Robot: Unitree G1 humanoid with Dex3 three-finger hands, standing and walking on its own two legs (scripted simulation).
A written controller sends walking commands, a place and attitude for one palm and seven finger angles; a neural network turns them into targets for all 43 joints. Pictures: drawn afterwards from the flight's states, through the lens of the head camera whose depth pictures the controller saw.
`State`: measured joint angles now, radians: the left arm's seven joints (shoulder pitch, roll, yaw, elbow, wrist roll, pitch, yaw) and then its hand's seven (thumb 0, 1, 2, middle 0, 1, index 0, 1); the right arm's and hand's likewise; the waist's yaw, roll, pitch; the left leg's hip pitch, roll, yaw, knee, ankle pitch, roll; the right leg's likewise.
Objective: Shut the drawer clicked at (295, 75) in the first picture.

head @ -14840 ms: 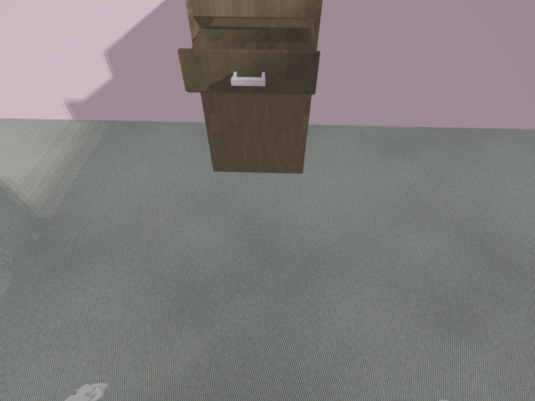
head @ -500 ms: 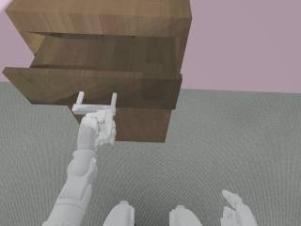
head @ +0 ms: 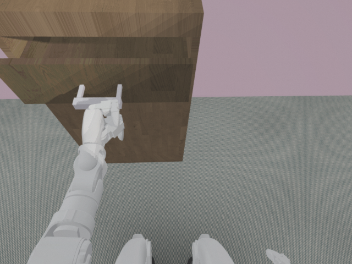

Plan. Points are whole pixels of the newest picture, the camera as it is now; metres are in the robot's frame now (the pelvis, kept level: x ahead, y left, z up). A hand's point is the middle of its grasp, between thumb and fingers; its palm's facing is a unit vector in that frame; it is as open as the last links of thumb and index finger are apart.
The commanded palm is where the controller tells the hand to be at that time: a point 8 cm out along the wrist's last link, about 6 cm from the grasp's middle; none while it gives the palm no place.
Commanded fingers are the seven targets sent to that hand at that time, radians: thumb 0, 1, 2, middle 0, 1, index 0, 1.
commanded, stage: push the drawer shut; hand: left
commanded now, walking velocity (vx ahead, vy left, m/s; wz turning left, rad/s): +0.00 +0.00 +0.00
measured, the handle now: (99, 96) +0.50 +0.18 +0.04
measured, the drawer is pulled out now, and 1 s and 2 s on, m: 0.09 0.00 0.00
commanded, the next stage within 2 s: pull the fist back off the drawer in 1.04 s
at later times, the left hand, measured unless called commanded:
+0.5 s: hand (121, 101) +0.48 +0.12 +0.04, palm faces +0.01 -1.00 -0.02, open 3.3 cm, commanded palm +0.46 +0.17 +0.05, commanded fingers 0.00 0.90 0.90 -1.40 -1.60 -1.40 -1.60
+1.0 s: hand (120, 93) +0.52 +0.13 +0.04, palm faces +0.01 -1.00 -0.02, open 2.7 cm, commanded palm +0.52 +0.16 +0.05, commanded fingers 0.00 0.90 0.90 -1.40 -1.60 -1.40 -1.60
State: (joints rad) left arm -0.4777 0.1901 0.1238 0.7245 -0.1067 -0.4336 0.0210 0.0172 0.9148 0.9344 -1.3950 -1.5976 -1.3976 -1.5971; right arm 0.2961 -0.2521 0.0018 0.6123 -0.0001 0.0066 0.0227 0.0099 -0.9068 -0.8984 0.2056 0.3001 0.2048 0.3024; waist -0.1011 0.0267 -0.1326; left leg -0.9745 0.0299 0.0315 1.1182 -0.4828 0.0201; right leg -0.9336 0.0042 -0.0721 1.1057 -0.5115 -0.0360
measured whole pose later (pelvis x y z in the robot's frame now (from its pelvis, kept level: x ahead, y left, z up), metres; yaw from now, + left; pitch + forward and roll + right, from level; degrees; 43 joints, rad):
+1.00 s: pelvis -0.01 +0.01 -0.02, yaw -1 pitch +25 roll -3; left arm -0.96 0.36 0.31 1.23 -0.01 -0.51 -0.01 -0.06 0.75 0.97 -1.39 -1.60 -1.40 -1.60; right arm 0.38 -0.25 0.03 0.64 -0.05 0.04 0.05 0.01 -0.91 -0.90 0.21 0.30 0.21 0.30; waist -0.20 0.04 -0.13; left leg -1.16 0.04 0.01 1.20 -0.49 0.04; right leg -1.09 0.01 -0.09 1.14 -0.49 -0.02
